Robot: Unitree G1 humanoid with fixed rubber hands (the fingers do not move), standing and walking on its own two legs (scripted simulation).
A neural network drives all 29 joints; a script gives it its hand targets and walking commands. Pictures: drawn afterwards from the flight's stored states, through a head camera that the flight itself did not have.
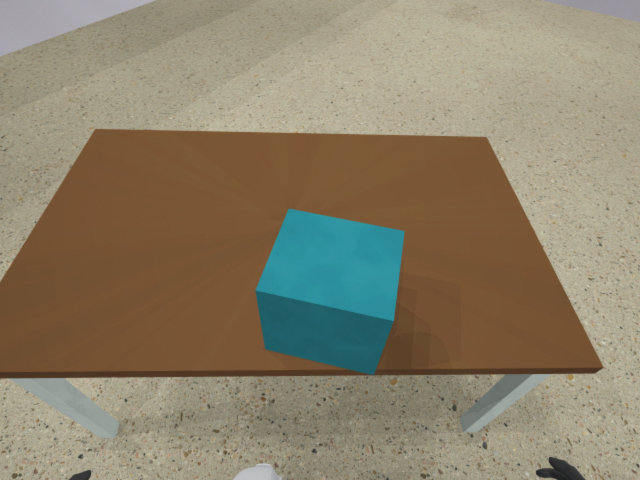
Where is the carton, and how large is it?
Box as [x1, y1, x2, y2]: [255, 209, 404, 374]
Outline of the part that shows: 288,209 255,290 265,348 373,374 393,321 404,231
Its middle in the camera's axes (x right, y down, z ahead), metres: +0.02 +0.10 +0.66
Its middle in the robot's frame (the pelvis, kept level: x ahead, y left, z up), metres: +0.42 -0.02 -0.10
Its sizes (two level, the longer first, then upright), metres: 0.197 0.169 0.194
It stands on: a table, 0.56 m high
